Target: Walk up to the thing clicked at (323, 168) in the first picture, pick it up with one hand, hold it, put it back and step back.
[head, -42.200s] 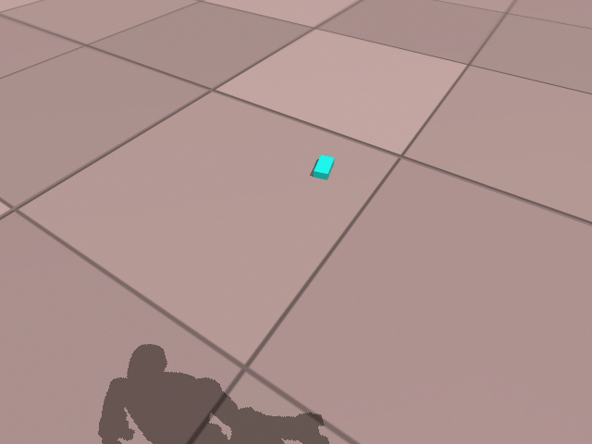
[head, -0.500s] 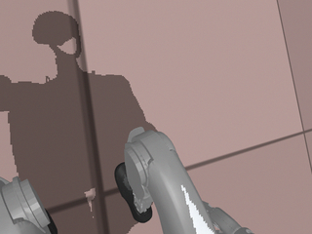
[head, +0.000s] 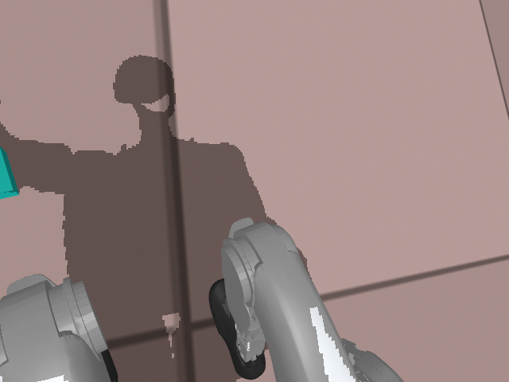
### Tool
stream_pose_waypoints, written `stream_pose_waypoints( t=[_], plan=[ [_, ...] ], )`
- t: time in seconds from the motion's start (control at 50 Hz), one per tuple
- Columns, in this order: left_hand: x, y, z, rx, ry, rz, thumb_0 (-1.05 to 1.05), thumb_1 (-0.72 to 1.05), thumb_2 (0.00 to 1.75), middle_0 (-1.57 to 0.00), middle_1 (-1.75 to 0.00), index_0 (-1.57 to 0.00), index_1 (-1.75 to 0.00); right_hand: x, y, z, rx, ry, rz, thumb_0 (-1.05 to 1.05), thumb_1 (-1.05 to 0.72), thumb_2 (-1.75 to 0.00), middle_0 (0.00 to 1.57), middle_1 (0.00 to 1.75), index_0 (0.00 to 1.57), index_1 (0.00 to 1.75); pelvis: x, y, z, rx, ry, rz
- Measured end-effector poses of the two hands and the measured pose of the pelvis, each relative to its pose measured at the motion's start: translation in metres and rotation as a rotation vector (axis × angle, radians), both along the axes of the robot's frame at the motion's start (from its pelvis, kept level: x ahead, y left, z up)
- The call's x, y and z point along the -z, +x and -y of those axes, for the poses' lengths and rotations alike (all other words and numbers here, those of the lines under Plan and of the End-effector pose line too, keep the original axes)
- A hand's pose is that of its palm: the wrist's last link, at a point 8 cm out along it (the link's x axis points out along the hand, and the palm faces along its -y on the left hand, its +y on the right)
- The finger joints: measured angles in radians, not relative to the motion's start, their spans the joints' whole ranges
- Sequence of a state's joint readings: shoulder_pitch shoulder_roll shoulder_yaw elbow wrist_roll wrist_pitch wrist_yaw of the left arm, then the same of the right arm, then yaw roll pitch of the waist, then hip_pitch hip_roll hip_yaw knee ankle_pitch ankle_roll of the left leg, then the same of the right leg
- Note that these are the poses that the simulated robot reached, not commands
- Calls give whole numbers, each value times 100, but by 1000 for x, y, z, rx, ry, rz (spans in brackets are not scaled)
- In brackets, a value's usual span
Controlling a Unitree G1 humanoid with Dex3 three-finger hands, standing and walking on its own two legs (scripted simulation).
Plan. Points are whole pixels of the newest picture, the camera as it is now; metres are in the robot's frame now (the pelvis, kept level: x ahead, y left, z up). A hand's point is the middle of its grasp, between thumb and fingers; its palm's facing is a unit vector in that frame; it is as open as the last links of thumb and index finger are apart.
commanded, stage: withdraw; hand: left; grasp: from above
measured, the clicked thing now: out of the picture +0.46 +0.33 -0.29
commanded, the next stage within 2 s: home in 0.62 s
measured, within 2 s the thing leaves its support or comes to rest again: neither
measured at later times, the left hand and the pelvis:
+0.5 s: hand out of the picture +0.43 +0.34 -0.12, palm faces -0.50 -0.11 -0.86, open 13.9 cm; pelvis -0.02 -0.01 +0.04, yaw +6 degrees
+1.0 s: hand out of the picture +0.44 +0.35 -0.08, palm faces -0.35 -0.22 -0.91, open 11.9 cm; pelvis +0.00 +0.00 +0.05, yaw +6 degrees
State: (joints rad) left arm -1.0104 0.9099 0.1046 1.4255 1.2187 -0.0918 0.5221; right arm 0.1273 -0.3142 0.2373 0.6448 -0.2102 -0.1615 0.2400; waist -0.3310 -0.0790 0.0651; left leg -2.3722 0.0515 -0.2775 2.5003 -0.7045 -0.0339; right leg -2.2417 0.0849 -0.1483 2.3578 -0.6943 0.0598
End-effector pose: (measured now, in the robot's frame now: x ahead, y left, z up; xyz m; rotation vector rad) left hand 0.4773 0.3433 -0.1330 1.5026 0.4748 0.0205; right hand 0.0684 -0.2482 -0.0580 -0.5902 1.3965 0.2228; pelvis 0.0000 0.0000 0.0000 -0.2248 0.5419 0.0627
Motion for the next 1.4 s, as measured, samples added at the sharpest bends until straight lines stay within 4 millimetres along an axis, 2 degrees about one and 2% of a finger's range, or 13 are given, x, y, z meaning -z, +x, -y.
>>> stream_pose_waypoints(
  t=[0.16,0.22,0.28,0.36,0.44,0.56,0.68,0.78,0.9,1.0,1.18,1.28,1.4],
  plan=[
    [-74,-4,-13,-50,21,-85,0,-50,97,-9,-99,-9,-98,7,22,2,102,56,71,0,-91,-90,20,30,20,30,-17,-3,1,-35,35,-32],
    [-92,-9,-11,-37,9,-145,0,-50,98,-9,-100,-9,-99,2,25,3,120,56,80,0,-91,-90,20,30,20,30,-27,-6,2,-48,45,-33],
    [-102,-16,-7,-11,-9,-193,0,-50,99,-9,-100,-9,-99,-5,25,5,129,37,80,0,-90,-90,20,30,20,30,-37,-9,3,-58,50,-32],
    [-101,-25,-1,23,-40,-225,0,-49,99,-9,-100,-9,-99,-14,18,12,129,-10,67,0,-90,-90,20,30,20,30,-44,-13,5,-66,56,-31],
    [-86,-34,3,57,-55,-243,0,-48,98,-9,-99,-9,-99,-19,6,21,122,-63,43,0,-90,-89,20,30,20,30,-42,-17,7,-66,58,-26],
    [-51,-40,4,86,-57,-230,0,-47,98,-9,-99,-10,-98,-13,-13,29,108,-121,8,0,-90,-89,20,30,20,30,-25,-20,8,-60,59,-4],
    [-31,-28,0,74,-35,-155,0,-47,96,-10,-99,-11,-97,1,-30,24,107,-132,-19,0,-90,-89,20,30,20,30,-6,-20,7,-52,54,14],
    [-39,-11,-5,52,6,-83,0,-44,94,-12,-96,-13,-94,11,-35,12,138,-92,-39,0,-90,-89,20,30,21,30,-2,-14,5,-47,51,-13],
    [-71,-9,-8,-23,-16,-60,0,-25,90,-19,-77,-19,-76,13,-21,-1,199,-19,-21,0,-90,-89,20,30,21,30,-17,-8,5,-51,55,-57],
    [-110,-37,-7,-90,-118,-90,0,3,82,-20,-55,-20,-55,-3,4,-5,238,33,16,0,-90,-89,20,30,21,30,-48,-5,4,-65,66,-81],
    [-187,-122,-4,-218,-404,-77,0,62,85,-21,-35,-21,-34,-63,73,-1,196,47,183,1,-91,-90,20,30,21,30,-115,-5,3,-92,85,-76],
    [-225,-168,-1,-315,-538,-48,0,78,88,-21,-32,-21,-31,-107,118,-10,149,69,322,1,-91,-90,20,30,20,30,-153,-5,3,-114,97,-44],
    [-270,-213,10,-455,-697,-22,0,86,89,-21,-30,-21,-30,-164,160,-33,110,125,483,1,-91,-90,20,30,20,30,-199,-1,3,-139,112,4]
  ],
)
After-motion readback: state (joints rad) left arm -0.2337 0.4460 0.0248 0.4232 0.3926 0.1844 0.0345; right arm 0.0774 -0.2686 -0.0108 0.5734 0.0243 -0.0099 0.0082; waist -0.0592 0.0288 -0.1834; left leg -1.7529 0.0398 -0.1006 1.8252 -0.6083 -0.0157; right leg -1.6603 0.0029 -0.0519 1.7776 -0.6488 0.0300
